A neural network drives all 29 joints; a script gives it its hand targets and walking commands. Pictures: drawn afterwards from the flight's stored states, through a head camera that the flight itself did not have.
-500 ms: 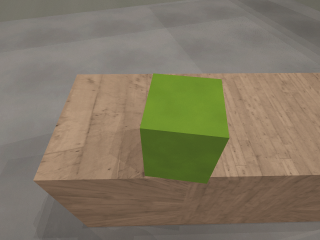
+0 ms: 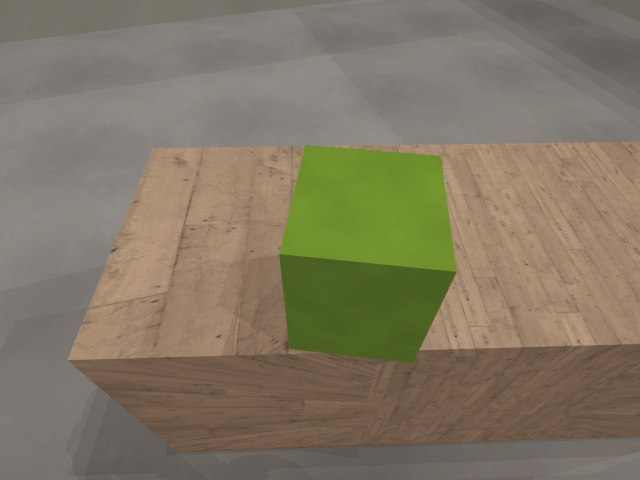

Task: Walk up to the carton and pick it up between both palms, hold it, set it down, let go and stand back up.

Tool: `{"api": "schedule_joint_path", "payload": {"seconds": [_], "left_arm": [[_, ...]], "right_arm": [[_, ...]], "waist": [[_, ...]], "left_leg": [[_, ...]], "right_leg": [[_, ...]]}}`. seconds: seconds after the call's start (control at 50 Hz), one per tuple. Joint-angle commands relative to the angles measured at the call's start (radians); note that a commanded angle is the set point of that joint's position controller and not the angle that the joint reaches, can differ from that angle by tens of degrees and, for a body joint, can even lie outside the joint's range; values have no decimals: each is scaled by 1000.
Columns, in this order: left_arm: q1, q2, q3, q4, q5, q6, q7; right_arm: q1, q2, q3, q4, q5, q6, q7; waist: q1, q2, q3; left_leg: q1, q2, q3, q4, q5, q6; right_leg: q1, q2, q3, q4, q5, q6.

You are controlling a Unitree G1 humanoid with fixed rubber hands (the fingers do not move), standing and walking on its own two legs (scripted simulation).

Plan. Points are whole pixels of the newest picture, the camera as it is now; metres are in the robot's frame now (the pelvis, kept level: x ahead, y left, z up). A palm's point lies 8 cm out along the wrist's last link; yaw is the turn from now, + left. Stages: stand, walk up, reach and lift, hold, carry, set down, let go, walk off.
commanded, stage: stand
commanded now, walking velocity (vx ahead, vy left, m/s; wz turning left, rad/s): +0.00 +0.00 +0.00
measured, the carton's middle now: (360, 257) +0.42 -0.03 +0.00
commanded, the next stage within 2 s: none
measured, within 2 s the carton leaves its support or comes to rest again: neither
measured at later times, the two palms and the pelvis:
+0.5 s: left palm out of the picture -0.01 +0.21 -0.15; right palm out of the picture +0.01 -0.21 -0.14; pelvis +0.02 +0.00 +0.00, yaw +0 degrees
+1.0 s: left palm out of the picture +0.00 +0.22 -0.15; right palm out of the picture +0.05 -0.22 -0.14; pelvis +0.02 +0.00 +0.00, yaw +0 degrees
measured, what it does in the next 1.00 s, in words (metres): stands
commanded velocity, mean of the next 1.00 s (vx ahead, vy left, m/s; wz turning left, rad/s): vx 0.00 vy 0.00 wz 0.00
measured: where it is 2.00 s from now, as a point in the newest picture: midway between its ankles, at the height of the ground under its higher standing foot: outside the picture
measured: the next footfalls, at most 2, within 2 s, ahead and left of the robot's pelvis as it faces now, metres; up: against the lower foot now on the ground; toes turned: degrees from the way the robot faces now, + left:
none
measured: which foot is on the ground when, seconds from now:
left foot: down 0.00-1.00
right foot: down 0.00-1.00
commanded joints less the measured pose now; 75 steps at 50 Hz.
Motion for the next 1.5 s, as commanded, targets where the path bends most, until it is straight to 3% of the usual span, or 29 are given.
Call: {"api": "schedule_joint_path", "payload": {"seconds": [0.0, 0.12, 0.16, 0.18, 0.2, 0.22, 0.24, 0.28, 0.36, 0.4, 0.5, 0.52, 0.58, 0.7, 0.74, 0.8, 0.88, 0.9, 0.94, 0.98, 1.04, 1.1, 1.14, 1.22, 1.24, 1.28, 1.32, 1.38, 1.48], "left_arm": [[109, 74, 5, -5, -4, -21, 0], [87, 81, 8, -12, -1, -14, 9], [63, 71, 5, -19, -3, -17, 6], [77, 77, 3, -8, -5, -17, 3], [97, 61, 0, 5, -4, -17, 8], [81, 73, -1, -8, 1, -19, 10], [107, 71, 4, -3, -4, -20, 7], [84, 93, 13, -15, -2, -18, 11], [84, 54, 4, -18, -5, -11, 8], [103, 79, 14, -11, -1, -17, 0], [105, 81, 12, -7, -6, -21, 3], [119, 112, 21, -2, -8, -23, 2], [100, 90, 14, 0, -1, -27, 12], [86, 76, 8, -11, 1, -15, 21], [95, 98, 16, -14, 0, -9, 15], [87, 64, 2, -13, 1, -14, 12], [62, 123, 21, -26, 0, -16, 10], [75, 126, 23, -19, -2, -13, 12], [104, 92, 15, -12, -1, -15, 15], [76, 49, -1, -15, 0, -11, 10], [76, 97, 15, -26, 2, -10, 6], [77, 66, 2, -25, 1, -12, 10], [94, 109, 15, -11, 2, -13, 10], [77, 130, 22, -25, 5, -9, 9], [75, 108, 17, -28, 1, -11, 9], [80, 80, 9, -23, 1, -11, 11], [102, 76, 6, -16, -5, -9, 15], [64, 113, 16, -33, 4, -6, 12], [78, 86, 9, -27, 1, -6, 8]], "right_arm": [[23, -117, -21, -60, 7, -20, -1], [51, -82, -17, -43, 5, -15, 5], [69, -94, -28, -39, 6, -10, 1], [81, -89, -21, -26, 9, -5, -3], [75, -59, -13, -32, 10, -3, -3], [69, -81, -17, -37, 6, -2, -3], [44, -54, -16, -40, 8, -5, 1], [81, -61, -10, -26, 1, -6, -4], [43, -104, -17, -43, 0, -23, -7], [64, -78, -9, -32, 6, -24, -5], [62, -92, -16, -42, 8, -27, -5], [71, -104, -22, -35, 7, -32, -6], [43, -95, -22, -44, 11, -26, -7], [23, -97, -26, -44, 5, -12, -16], [46, -86, -19, -26, 5, -16, -6], [20, -124, -28, -35, 5, -9, -11], [5, -105, -21, -40, 2, -16, -7], [24, -113, -25, -46, 5, -22, -5], [25, -127, -25, -38, 4, -21, -11], [-11, -120, -29, -56, 8, -20, -9], [24, -103, -20, -47, 7, -13, -9], [-7, -85, -17, -59, 5, -8, -7], [43, -86, -22, -43, 7, -9, -4], [36, -117, -26, -44, 3, -13, -4], [8, -99, -24, -47, 3, -14, 1], [21, -113, -27, -51, 1, -11, -5], [22, -101, -26, -52, 5, -11, -5], [27, -114, -24, -51, -2, -14, -6], [44, -112, -26, -51, 6, -11, 0]], "waist": [[14, 47, 2], [-9, 29, 75], [-17, -17, 68], [-15, 21, 126], [-11, -35, 117], [-21, 7, 120], [0, -7, 91], [-12, 71, 82], [10, 54, 67], [17, 86, 36], [4, 52, -5], [10, 77, -9], [3, 0, -17], [-2, 7, 62], [-6, 52, 59], [-5, -3, 102], [-2, 81, 46], [-9, 44, 40], [5, 74, 29], [3, 28, 45], [0, 74, 50], [7, 34, 64], [-15, 7, 43], [-6, -8, 78], [10, 24, 56], [-10, 8, 83], [4, -36, 61], [-4, 59, 72], [-5, 42, 99]], "left_leg": [[-105, 78, -49, -120, 161, 37], [-86, 55, 6, -84, 174, 20], [-69, 60, -6, -94, 155, 23], [-110, 62, -12, -102, 160, 22], [-88, 61, -4, -86, 147, 25], [-96, 55, 7, -72, 153, 24], [-84, 54, 28, -69, 178, 21], [-105, 71, -4, -110, 174, 22], [-124, 100, -74, -131, 236, 48], [-128, 102, -67, -140, 251, 42], [-45, 84, -34, -81, 338, 44], [-61, 93, -39, -83, 366, 40], [-75, 76, -4, -48, 352, 37], [-62, 82, -3, -61, 346, 37], [-78, 90, -24, -78, 350, 38], [-60, 87, -9, -79, 342, 34], [-66, 93, -25, -89, 344, 41], [-55, 93, -26, -74, 379, 44], [-65, 99, -48, -95, 391, 45], [-54, 90, -50, -94, 308, 49], [-58, 93, -49, -92, 308, 46], [-65, 76, -22, -74, 280, 41], [-43, 53, 16, -64, 230, 25], [-90, 74, 0, -73, 282, 28], [-72, 74, -1, -64, 298, 27], [-57, 69, -1, -73, 256, 27], [-44, 67, 7, -67, 247, 28], [-97, 83, -26, -95, 285, 42], [-112, 78, -44, -117, 211, 46]], "right_leg": [[122, -59, 86, -110, 16, -44], [58, -85, 98, -157, -11, -60], [44, -88, 95, -170, -59, -57], [25, -74, 81, -168, -49, -43], [17, -82, 103, -193, -66, -47], [47, -93, 105, -188, -16, -51], [62, -100, 111, -179, 23, -62], [88, -74, 72, -129, -7, -57], [114, -42, 51, -78, 37, -42], [159, -42, 51, -65, 51, -35], [139, -60, 73, -77, 142, -42], [158, -65, 64, -73, 149, -43], [202, -83, 69, -77, 289, -47], [116, -85, 67, -92, 212, -45], [141, -66, 52, -72, 168, -34], [82, -63, 56, -98, 143, -38], [148, -72, 59, -83, 120, -42], [163, -75, 69, -82, 173, -45], [171, -57, 53, -59, 131, -35], [122, -51, 54, -86, 86, -34], [130, -59, 58, -91, 80, -31], [121, -77, 71, -113, 96, -41], [121, -85, 84, -138, 105, -49], [146, -90, 66, -110, 125, -45], [139, -90, 69, -114, 129, -54], [91, -82, 65, -124, 68, -45], [97, -87, 70, -142, 62, -56], [132, -73, 59, -100, 70, -43], [119, -69, 69, -104, 15, -43]]}}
